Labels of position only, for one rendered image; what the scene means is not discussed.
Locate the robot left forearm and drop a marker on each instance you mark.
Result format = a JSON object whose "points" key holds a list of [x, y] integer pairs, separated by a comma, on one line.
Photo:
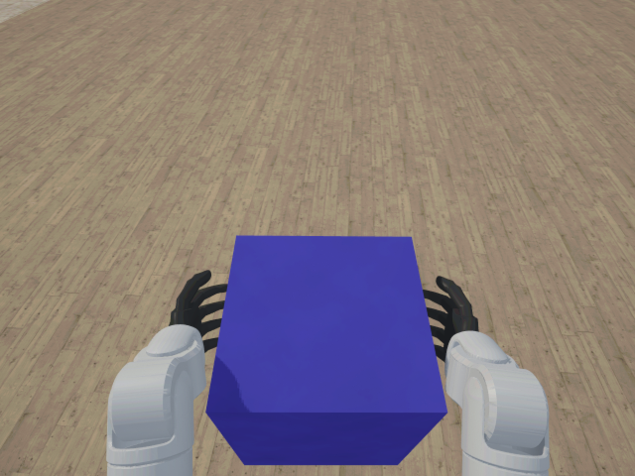
{"points": [[150, 406]]}

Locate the robot right hand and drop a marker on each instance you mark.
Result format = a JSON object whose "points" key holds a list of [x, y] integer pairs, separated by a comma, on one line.
{"points": [[459, 316]]}

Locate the robot right forearm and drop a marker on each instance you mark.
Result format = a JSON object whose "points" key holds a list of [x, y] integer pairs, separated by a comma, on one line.
{"points": [[505, 411]]}

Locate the robot left hand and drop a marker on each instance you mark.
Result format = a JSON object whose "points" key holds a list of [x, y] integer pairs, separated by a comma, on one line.
{"points": [[189, 312]]}

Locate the carton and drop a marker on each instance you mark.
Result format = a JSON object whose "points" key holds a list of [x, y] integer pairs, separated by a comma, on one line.
{"points": [[325, 354]]}

